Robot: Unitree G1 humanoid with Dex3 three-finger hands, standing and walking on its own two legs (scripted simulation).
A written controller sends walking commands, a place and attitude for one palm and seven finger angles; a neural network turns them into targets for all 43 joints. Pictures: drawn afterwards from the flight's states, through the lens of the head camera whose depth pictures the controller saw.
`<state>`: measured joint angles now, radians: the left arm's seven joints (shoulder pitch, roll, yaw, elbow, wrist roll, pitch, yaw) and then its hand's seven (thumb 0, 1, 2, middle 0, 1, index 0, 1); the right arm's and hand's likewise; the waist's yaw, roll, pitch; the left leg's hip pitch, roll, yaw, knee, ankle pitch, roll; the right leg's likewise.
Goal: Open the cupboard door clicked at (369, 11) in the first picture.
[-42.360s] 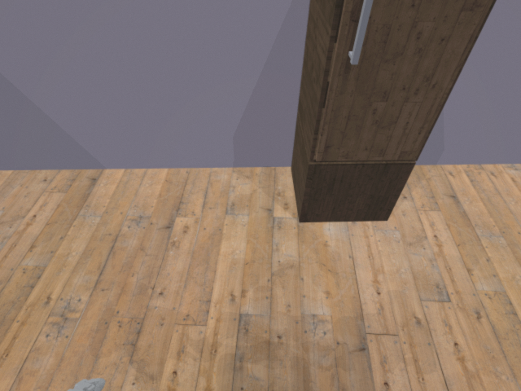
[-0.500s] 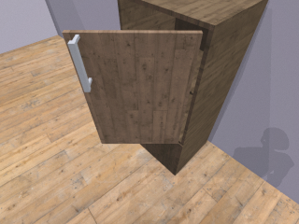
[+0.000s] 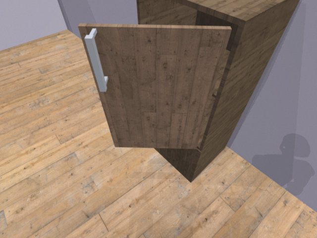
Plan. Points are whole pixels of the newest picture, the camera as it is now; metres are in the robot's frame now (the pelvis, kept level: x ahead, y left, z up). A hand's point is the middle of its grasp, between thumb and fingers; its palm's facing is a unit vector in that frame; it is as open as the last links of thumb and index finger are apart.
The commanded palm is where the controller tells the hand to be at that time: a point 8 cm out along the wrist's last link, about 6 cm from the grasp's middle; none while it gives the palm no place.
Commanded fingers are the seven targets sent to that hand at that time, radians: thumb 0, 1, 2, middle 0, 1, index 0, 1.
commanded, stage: look again from close up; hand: left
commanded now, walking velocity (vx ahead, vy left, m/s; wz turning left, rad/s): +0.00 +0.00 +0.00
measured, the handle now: (98, 62) +0.54 +0.21 +0.16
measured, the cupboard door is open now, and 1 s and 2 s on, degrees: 46 46 46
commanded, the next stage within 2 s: raise the hand with hooked fingers in 0.38 s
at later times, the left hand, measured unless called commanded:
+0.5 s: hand out of the picture +0.01 +0.21 -0.17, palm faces -0.02 -0.97 -0.23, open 7.4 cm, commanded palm +0.09 +0.26 -0.06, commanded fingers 0.00 0.85 0.88 -0.20 -0.33 -0.20 -0.33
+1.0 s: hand (58, 237) +0.13 +0.23 -0.01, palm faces +0.21 -0.98 -0.04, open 9.1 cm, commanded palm +0.14 +0.28 +0.02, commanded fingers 0.00 0.27 0.63 -0.25 -0.70 -0.25 -0.70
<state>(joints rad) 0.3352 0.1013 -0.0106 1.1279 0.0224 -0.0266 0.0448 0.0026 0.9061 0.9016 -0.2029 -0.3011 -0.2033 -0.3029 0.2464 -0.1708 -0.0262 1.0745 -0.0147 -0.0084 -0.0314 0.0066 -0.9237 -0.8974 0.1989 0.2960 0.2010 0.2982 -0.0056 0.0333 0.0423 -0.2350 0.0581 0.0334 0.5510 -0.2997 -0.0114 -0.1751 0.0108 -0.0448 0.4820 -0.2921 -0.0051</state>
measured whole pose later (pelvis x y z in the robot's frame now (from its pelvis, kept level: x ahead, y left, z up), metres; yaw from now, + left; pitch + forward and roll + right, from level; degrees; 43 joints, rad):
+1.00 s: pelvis -0.03 -0.01 -0.05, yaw +3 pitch +7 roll -2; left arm 0.47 0.24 0.27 0.05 -0.30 -0.44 -0.31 0.01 0.49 0.73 -0.23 -0.56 -0.23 -0.57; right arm 0.17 -0.28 -0.04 0.53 0.02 -0.27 -0.06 0.01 -0.91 -0.90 0.20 0.30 0.20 0.30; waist 0.06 -0.02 -0.08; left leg -0.66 0.04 -0.05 0.97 -0.44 -0.02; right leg -0.58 -0.02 -0.11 0.93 -0.48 -0.02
